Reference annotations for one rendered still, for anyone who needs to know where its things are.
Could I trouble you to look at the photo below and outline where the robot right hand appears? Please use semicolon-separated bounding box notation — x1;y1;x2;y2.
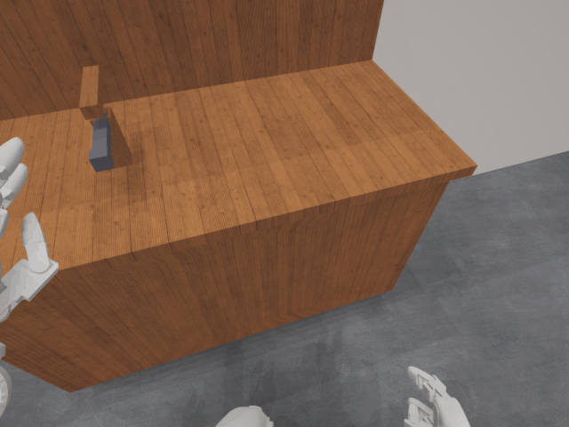
404;367;470;427

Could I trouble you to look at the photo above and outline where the left robot thigh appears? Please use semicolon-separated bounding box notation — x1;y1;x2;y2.
215;407;274;427

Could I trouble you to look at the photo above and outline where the tap lever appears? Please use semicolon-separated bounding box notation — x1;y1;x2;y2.
89;113;114;173

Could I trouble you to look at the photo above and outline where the robot left hand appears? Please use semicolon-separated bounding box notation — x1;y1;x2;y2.
0;137;59;323

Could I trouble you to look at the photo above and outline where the counter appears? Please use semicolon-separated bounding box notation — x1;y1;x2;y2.
0;0;477;393

